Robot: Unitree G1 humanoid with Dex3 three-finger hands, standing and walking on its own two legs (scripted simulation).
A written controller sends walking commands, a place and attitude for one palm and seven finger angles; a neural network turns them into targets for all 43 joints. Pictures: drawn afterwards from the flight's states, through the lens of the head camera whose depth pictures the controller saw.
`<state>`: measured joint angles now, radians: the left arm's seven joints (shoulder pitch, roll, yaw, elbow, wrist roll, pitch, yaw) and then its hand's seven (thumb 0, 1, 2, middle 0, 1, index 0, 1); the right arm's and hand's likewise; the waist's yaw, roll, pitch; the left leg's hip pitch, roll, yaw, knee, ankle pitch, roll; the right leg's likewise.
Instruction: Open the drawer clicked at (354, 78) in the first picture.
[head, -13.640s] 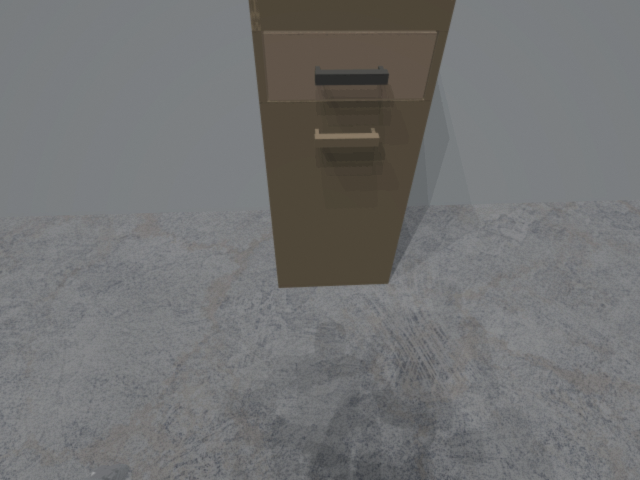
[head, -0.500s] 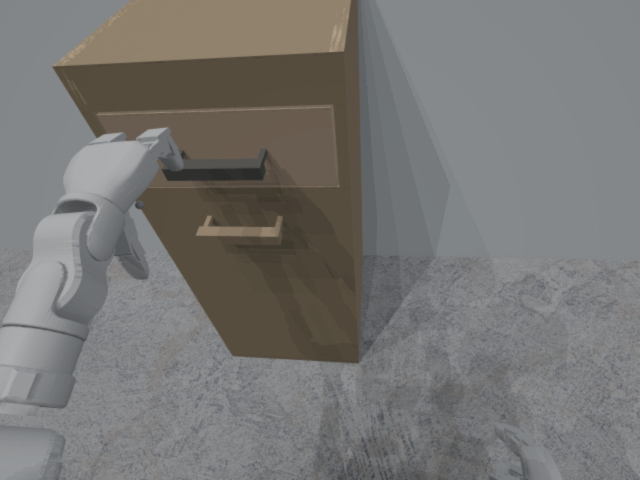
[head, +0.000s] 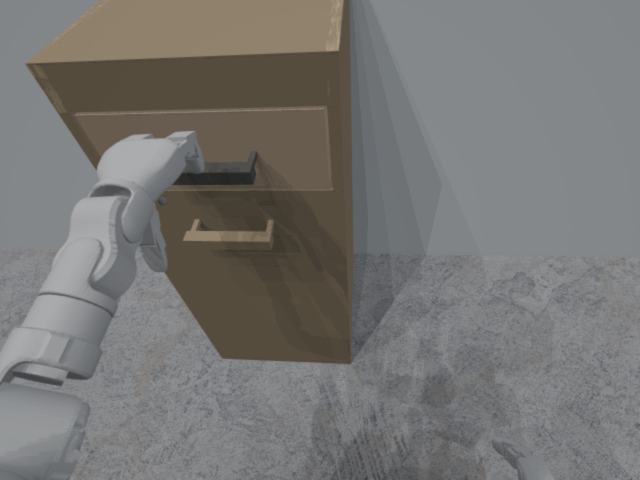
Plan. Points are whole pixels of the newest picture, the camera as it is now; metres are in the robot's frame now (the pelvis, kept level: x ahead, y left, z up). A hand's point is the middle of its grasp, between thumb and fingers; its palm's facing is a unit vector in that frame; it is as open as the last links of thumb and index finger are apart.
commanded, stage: move the hooked fingers above the handle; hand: left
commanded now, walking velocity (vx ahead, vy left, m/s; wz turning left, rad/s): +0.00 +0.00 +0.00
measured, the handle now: (205, 165) +0.55 +0.23 +0.09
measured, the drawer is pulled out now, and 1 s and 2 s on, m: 0.00 0.00 0.00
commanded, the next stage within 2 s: none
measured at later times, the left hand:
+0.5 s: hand (196, 179) +0.47 +0.21 +0.12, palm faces -0.19 +0.00 -0.98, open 13.8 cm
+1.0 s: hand (155, 154) +0.48 +0.26 +0.17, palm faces -0.11 +0.05 -0.99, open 13.7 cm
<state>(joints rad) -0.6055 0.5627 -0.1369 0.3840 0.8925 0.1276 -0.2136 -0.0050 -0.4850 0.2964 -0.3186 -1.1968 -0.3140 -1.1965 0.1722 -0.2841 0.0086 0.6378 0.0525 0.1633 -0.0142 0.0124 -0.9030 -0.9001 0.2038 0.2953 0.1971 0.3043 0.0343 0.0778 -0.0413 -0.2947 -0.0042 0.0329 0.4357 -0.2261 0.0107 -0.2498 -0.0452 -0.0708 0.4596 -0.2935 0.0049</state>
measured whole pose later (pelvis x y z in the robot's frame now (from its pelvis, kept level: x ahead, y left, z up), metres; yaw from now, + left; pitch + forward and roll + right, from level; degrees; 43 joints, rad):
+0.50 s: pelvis +0.01 +0.00 +0.00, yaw -1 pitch +9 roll +0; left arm -0.87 0.60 -0.14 0.78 0.93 -0.06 -0.20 -0.01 -0.48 0.30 -0.32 -1.20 -0.32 -1.20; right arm 0.30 -0.28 -0.03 0.70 0.05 0.16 -0.06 0.01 -0.90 -0.90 0.20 0.30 0.20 0.30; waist -0.05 0.04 -0.05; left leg -0.40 0.01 0.04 0.50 -0.26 0.01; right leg -0.35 -0.03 -0.06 0.49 -0.31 0.00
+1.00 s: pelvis -0.01 +0.00 +0.00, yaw -3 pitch +9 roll +0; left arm -1.01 0.67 -0.11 1.04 1.01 0.08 -0.11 0.00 -0.48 0.30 -0.34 -1.20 -0.34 -1.21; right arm 0.29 -0.26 0.00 0.68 0.07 0.15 -0.07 0.01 -0.90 -0.90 0.21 0.30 0.20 0.30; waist -0.08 0.06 -0.08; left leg -0.41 0.03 0.07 0.49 -0.24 0.01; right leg -0.37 -0.01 -0.03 0.49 -0.28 0.00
